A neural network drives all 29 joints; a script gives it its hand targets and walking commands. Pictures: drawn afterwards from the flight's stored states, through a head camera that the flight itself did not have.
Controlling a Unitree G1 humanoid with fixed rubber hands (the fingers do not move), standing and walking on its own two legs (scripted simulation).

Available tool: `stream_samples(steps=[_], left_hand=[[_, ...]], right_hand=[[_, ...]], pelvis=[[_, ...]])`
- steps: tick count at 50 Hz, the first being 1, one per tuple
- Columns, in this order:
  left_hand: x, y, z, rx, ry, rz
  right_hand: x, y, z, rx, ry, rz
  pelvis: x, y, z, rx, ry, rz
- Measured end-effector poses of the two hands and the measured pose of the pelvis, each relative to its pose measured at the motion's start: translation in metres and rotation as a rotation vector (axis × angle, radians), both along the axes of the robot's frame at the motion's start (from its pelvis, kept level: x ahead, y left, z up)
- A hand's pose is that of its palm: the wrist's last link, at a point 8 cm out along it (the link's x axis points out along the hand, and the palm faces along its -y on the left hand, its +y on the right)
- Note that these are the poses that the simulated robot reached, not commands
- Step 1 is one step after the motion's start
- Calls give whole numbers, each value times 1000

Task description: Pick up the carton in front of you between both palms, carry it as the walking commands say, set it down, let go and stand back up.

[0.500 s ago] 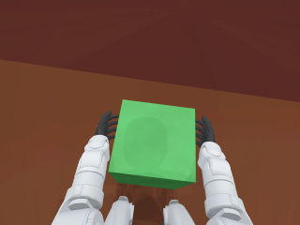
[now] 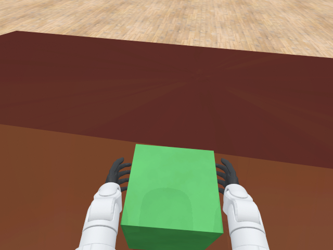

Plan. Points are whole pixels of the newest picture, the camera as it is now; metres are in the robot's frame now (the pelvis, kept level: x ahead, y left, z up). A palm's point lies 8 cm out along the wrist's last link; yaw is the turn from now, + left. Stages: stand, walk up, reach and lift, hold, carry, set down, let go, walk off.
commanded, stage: reach and lift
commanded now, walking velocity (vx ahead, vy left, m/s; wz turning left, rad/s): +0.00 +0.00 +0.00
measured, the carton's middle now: (169, 201) +0.30 +0.00 -0.07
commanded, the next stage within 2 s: hold in 1.06 s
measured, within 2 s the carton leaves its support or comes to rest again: neither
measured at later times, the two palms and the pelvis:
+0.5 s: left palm (110, 183) +0.29 +0.15 +0.04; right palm (233, 185) +0.29 -0.15 +0.04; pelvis -0.01 +0.00 +0.01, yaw +0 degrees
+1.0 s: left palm (109, 180) +0.29 +0.15 +0.05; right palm (233, 181) +0.29 -0.15 +0.05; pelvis +0.00 +0.00 +0.01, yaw +0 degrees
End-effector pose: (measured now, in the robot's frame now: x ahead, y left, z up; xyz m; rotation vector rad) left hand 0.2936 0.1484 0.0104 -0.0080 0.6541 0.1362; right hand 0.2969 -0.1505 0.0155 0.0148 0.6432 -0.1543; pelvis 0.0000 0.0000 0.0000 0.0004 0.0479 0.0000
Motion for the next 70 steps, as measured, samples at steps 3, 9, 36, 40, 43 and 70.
stream_samples(steps=[3, 9, 36, 40, 43, 70], left_hand=[[-3, -1, 13, 15, 0, -10], [-9, -1, 20, 24, 32, -16], [-1, 2, 32, 37, 25, -29], [-1, 2, 33, 42, 28, -32], [-1, 2, 34, 44, 29, -32], [-16, -2, 52, 39, 22, -32]], right_hand=[[-3, -1, 13, -9, 0, 9], [-8, 0, 19, -20, 31, 18], [-2, 2, 31, -37, 23, 23], [-1, 2, 32, -41, 26, 27], [-1, 2, 33, -44, 27, 30], [-17, -1, 51, -39, 20, 24]], pelvis=[[0, -1, 5, 1, -46, -1], [-8, -2, 7, 1, -104, -2], [-2, 3, 12, 1, -129, -7], [1, 3, 13, 1, -132, -8], [3, 3, 14, 1, -135, -8], [-8, 0, 14, 1, -188, -5]])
